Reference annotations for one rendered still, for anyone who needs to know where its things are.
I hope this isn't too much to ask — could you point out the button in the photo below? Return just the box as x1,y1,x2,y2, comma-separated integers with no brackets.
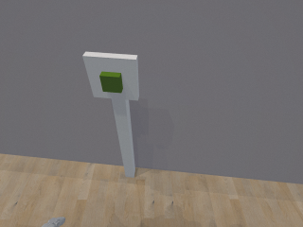
99,71,123,94

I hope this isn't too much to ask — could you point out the left robot hand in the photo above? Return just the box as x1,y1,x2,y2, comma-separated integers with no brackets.
42,217,66,227

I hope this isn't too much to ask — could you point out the panel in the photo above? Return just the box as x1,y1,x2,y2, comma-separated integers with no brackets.
82,51,139,178

